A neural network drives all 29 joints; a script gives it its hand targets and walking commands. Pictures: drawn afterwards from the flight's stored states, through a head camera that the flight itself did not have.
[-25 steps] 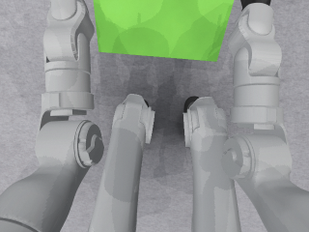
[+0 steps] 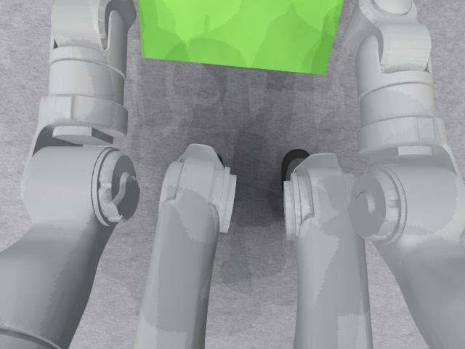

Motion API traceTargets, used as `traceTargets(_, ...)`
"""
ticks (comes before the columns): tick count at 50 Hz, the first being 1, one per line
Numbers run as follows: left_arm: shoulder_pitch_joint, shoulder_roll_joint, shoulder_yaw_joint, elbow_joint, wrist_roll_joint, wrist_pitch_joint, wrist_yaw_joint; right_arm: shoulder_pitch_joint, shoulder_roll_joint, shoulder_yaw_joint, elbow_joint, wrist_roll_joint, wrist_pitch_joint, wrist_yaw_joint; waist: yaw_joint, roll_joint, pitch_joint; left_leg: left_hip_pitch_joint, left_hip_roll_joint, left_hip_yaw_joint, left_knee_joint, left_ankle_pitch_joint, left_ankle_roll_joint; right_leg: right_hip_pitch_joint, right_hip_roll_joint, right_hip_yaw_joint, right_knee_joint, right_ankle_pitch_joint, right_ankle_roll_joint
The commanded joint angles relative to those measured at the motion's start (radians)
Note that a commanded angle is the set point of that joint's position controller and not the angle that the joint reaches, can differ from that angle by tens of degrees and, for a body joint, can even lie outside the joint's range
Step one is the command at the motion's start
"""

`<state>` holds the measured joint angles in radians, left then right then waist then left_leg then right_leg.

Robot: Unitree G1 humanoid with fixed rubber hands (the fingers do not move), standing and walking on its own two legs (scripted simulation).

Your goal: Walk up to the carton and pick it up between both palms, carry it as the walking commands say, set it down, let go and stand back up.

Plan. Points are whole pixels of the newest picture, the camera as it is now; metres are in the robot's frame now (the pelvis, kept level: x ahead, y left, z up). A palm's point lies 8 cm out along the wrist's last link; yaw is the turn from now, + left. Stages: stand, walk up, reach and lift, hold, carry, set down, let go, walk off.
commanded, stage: set down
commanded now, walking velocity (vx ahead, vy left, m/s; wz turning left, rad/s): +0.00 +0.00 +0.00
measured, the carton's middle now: out of the picture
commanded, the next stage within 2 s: none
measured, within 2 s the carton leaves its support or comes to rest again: rests again in 0.80 s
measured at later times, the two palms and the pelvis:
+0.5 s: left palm out of the picture +0.59 +0.17 -0.20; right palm out of the picture +0.59 -0.15 -0.20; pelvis +0.03 +0.02 -0.04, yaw -1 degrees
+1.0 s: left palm out of the picture +0.58 +0.17 -0.22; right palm out of the picture +0.58 -0.15 -0.22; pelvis +0.04 +0.00 -0.06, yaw -1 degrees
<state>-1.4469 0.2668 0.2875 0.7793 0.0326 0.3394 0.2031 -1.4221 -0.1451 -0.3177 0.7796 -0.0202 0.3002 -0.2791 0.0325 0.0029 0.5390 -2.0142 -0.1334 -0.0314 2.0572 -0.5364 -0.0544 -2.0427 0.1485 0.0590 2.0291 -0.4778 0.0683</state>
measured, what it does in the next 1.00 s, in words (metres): lowers itself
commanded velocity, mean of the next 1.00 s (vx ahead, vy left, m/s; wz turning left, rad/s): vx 0.00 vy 0.00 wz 0.00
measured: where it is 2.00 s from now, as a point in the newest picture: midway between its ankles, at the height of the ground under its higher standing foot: (250, 206)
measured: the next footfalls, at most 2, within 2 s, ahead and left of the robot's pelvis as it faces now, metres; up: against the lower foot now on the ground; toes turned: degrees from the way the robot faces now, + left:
none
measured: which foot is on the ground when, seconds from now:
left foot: down 0.00-1.00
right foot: down 0.00-1.00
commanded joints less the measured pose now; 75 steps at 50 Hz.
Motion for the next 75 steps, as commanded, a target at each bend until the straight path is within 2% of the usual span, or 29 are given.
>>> traceTargets(1,-0.723,-1.001,-0.546,-0.186,-0.23,-0.056,-0.406,-0.738,0.958,0.535,-0.259,0.167,-0.031,0.355,-0.042,-0.027,-2.288,0.647,-0.002,0.108,-0.157,0.338,0.031,0.776,-0.004,-0.173,-0.075,0.319,-0.039)
traceTargets(2,-0.713,-1.053,-0.598,-0.18,-0.266,-0.057,-0.404,-0.713,0.959,0.536,-0.294,0.185,-0.04,0.36,-0.1,-0.005,-2.334,0.728,-0.009,0.098,-0.15,0.33,0.035,0.765,-0.002,-0.189,-0.072,0.298,-0.05)
traceTargets(4,-0.807,-0.992,-0.617,-0.237,-0.256,-0.063,-0.381,-0.64,0.961,0.461,-0.176,0.172,-0.028,0.37,-0.101,0.084,-2.217,0.748,-0.012,0.094,-0.155,0.344,0.023,0.626,-0.004,-0.191,-0.071,0.273,-0.051)
traceTargets(7,-0.723,-0.994,-0.616,-0.248,-0.217,-0.083,-0.347,-0.65,0.99,0.495,-0.206,0.233,-0.036,0.408,-0.021,0.141,-2.242,0.884,0.007,0.056,-0.127,0.454,0.017,0.5,-0.009,-0.19,-0.019,0.281,-0.057)
traceTargets(8,-0.667,-1.008,-0.611,-0.181,-0.192,-0.069,-0.333,-0.601,0.939,0.461,-0.119,0.213,-0.028,0.425,-0.039,0.182,-2.173,0.929,0.009,0.048,-0.135,0.44,0.008,0.408,-0.013,-0.21,-0.016,0.222,-0.062)
traceTargets(9,-0.61,-0.997,-0.589,-0.14,-0.171,-0.072,-0.335,-0.625,0.954,0.472,-0.151,0.219,-0.041,0.433,0.014,0.161,-2.094,0.843,0.004,0.058,-0.125,0.431,0.016,0.413,-0.007,-0.184,-0.013,0.216,-0.065)
traceTargets(10,-0.586,-1.028,-0.591,-0.121,-0.156,-0.073,-0.333,-0.652,0.898,0.459,-0.145,0.211,-0.049,0.436,-0.001,0.197,-2.077,0.875,0.016,0.044,-0.114,0.457,0.006,0.373,-0.012,-0.186,0.0,0.214,-0.065)
traceTargets(11,-0.547,-1.064,-0.573,-0.025,-0.162,-0.061,-0.337,-0.627,0.868,0.431,-0.106,0.181,-0.055,0.447,-0.041,0.171,-1.92,0.84,0.009,0.01,-0.126,0.392,0.011,0.249,-0.015,-0.196,-0.001,0.136,-0.067)
traceTargets(13,-0.476,-1.087,-0.548,0.048,-0.146,-0.067,-0.34,-0.629,0.826,0.424,-0.078,0.171,-0.071,0.458,-0.035,0.179,-1.813,0.792,0.01,0.011,-0.118,0.389,0.008,0.178,-0.016,-0.198,0.011,0.115,-0.07)
traceTargets(16,-0.505,-1.033,-0.506,-0.011,-0.152,-0.099,-0.339,-0.601,0.866,0.414,-0.039,0.17,-0.076,0.476,-0.017,0.106,-1.761,0.735,0.02,-0.003,-0.1,0.427,0.023,0.207,-0.025,-0.177,0.044,0.159,-0.064)
traceTargets(20,-0.52,-0.966,-0.47,0.021,-0.169,-0.118,-0.371,-0.476,0.88,0.366,0.061,0.108,-0.064,0.482,-0.066,-0.014,-1.631,0.538,0.008,0.034,-0.071,0.377,0.03,0.261,-0.02,-0.18,0.034,0.201,-0.055)
traceTargets(21,-0.486,-0.961,-0.483,0.018,-0.171,-0.118,-0.373,-0.493,0.905,0.383,0.048,0.123,-0.068,0.476,-0.031,-0.008,-1.676,0.568,0.014,0.024,-0.076,0.413,0.041,0.293,-0.02,-0.177,0.058,0.235,-0.055)
traceTargets(22,-0.462,-0.969,-0.505,0.026,-0.193,-0.116,-0.379,-0.451,0.868,0.378,0.053,0.126,-0.071,0.465,-0.074,0.007,-1.728,0.57,0.023,0.022,-0.063,0.414,0.036,0.347,-0.03,-0.182,0.058,0.265,-0.057)
traceTargets(24,-0.49,-0.955,-0.531,0.02,-0.198,-0.117,-0.395,-0.482,0.894,0.401,0.021,0.138,-0.08,0.446,-0.066,0.026,-1.751,0.532,0.018,0.047,-0.033,0.42,0.035,0.411,-0.027,-0.164,0.062,0.31,-0.062)
traceTargets(27,-0.438,-0.909,-0.495,0.065,-0.14,-0.117,-0.393,-0.468,0.96,0.434,0.034,0.17,-0.074,0.449,0.036,0.024,-1.65,0.511,0.026,0.058,-0.041,0.408,0.045,0.346,-0.02,-0.15,0.062,0.271,-0.055)
traceTargets(31,-0.45,-0.899,-0.459,0.03,-0.154,-0.136,-0.411,-0.445,0.959,0.439,0.046,0.175,-0.082,0.425,0.02,-0.007,-1.629,0.4,0.015,0.091,-0.002,0.387,0.043,0.475,-0.013,-0.131,0.054,0.356,-0.047)
traceTargets(32,-0.362,-0.906,-0.439,0.076,-0.129,-0.13,-0.418,-0.445,0.992,0.453,0.054,0.184,-0.075,0.422,0.071,0.0,-1.631,0.408,0.013,0.097,-0.013,0.385,0.056,0.49,-0.011,-0.128,0.051,0.34,-0.045)
traceTargets(35,-0.397,-0.92,-0.441,0.089,-0.134,-0.132,-0.428,-0.471,0.974,0.457,0.042,0.197,-0.086,0.415,0.065,0.003,-1.593,0.365,0.02,0.108,0.009,0.335,0.046,0.488,-0.007,-0.119,0.047,0.305,-0.055)
traceTargets(37,-0.411,-0.916,-0.456,0.101,-0.135,-0.12,-0.44,-0.468,0.942,0.413,0.072,0.185,-0.088,0.411,0.008,0.043,-1.537,0.343,0.023,0.086,-0.01,0.316,0.043,0.474,-0.004,-0.136,0.064,0.306,-0.056)
traceTargets(39,-0.445,-0.902,-0.461,0.039,-0.138,-0.129,-0.441,-0.494,0.928,0.432,0.035,0.21,-0.103,0.405,0.047,0.072,-1.583,0.355,0.018,0.107,0.016,0.35,0.039,0.477,0.002,-0.113,0.067,0.328,-0.071)
traceTargets(43,-0.47,-0.886,-0.47,0.063,-0.143,-0.132,-0.439,-0.464,0.916,0.4,0.103,0.185,-0.099,0.403,-0.002,0.055,-1.47,0.331,0.021,0.085,0.006,0.283,0.042,0.417,-0.001,-0.124,0.064,0.253,-0.07)
traceTargets(47,-0.448,-0.87,-0.412,0.089,-0.107,-0.127,-0.442,-0.512,0.888,0.402,0.081,0.192,-0.108,0.417,0.044,0.047,-1.374,0.333,0.03,0.09,-0.002,0.26,0.045,0.341,-0.001,-0.121,0.055,0.184,-0.067)
traceTargets(60,-0.35,-0.84,-0.38,0.13,-0.07,-0.158,-0.398,-0.399,0.853,0.326,0.194,0.131,-0.121,0.448,0.001,0.009,-1.155,0.296,0.02,0.025,-0.017,0.304,0.054,0.127,-0.015,-0.134,0.098,0.193,-0.06)
traceTargets(62,-0.379,-0.831,-0.386,0.14,-0.086,-0.152,-0.4,-0.35,0.81,0.294,0.233,0.11,-0.118,0.437,-0.049,0.024,-1.133,0.278,0.022,0.025,-0.006,0.272,0.045,0.11,-0.025,-0.127,0.081,0.177,-0.07)
traceTargets(67,-0.319,-0.811,-0.365,0.165,-0.056,-0.157,-0.399,-0.431,0.782,0.335,0.157,0.135,-0.137,0.424,0.028,0.047,-1.154,0.263,0.028,0.045,0.001,0.287,0.05,0.153,-0.019,-0.11,0.079,0.182,-0.06)
traceTargets(70,-0.285,-0.807,-0.316,0.211,-0.032,-0.145,-0.418,-0.377,0.779,0.299,0.233,0.095,-0.122,0.42,-0.008,-0.015,-1.069,0.176,0.024,0.055,-0.011,0.198,0.057,0.152,-0.021,-0.121,0.057,0.125,-0.058)
traceTargets(71,-0.326,-0.796,-0.325,0.18,-0.039,-0.154,-0.42,-0.405,0.788,0.307,0.165,0.102,-0.138,0.421,0.026,0.009,-1.092,0.178,0.021,0.056,0.0,0.228,0.055,0.187,-0.016,-0.097,0.058,0.164,-0.066)
traceTargets(72,-0.357,-0.761,-0.321,0.165,-0.043,-0.159,-0.411,-0.379,0.802,0.28,0.225,0.09,-0.123,0.426,-0.01,-0.015,-1.089,0.191,0.032,0.043,-0.006,0.225,0.057,0.17,-0.015,-0.116,0.069,0.174,-0.056)
traceTargets(75,-0.324,-0.754,-0.305,0.187,-0.023,-0.15,-0.418,-0.378,0.798,0.271,0.218,0.091,-0.12,0.426,0.011,0.006,-1.068,0.174,0.028,0.043,-0.01,0.205,0.063,0.171,-0.021,-0.104,0.064,0.16,-0.054)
